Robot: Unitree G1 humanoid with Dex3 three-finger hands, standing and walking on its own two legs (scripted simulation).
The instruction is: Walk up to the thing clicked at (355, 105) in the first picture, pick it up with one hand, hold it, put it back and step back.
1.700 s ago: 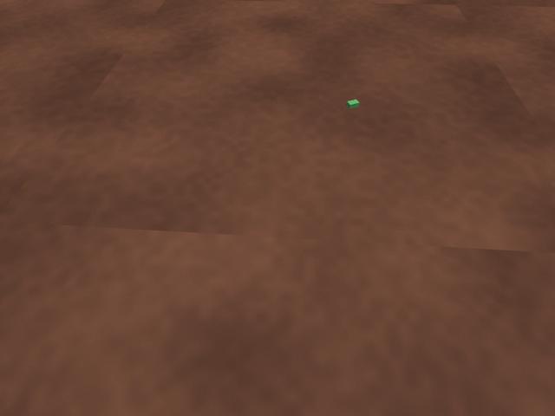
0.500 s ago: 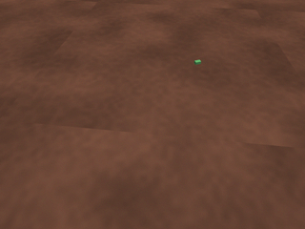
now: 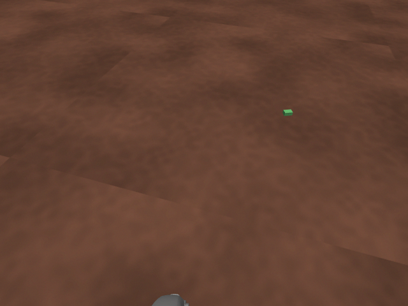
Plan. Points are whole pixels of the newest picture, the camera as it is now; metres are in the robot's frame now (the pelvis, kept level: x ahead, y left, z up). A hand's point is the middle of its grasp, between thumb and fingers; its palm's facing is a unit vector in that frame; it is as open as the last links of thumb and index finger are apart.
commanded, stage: walk up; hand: left
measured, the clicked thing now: (287, 112) +1.73 -0.54 -0.76
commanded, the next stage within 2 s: none
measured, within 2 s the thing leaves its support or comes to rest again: neither
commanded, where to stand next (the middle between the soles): +1.43 -0.84 m, yaw +14 degrees
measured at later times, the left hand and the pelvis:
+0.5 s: hand (146, 211) +0.38 +0.20 -0.13, palm faces +0.02 -0.94 -0.34, open 7.4 cm; pelvis +0.27 -0.10 -0.01, yaw +3 degrees
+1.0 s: hand (215, 187) +0.50 +0.02 -0.16, palm faces +0.17 -0.94 -0.30, open 7.4 cm; pelvis +0.54 -0.25 -0.01, yaw +8 degrees
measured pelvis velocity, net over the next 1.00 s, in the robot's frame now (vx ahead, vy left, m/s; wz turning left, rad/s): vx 0.54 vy -0.25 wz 0.14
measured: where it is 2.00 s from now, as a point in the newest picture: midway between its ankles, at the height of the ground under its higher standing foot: (301, 192)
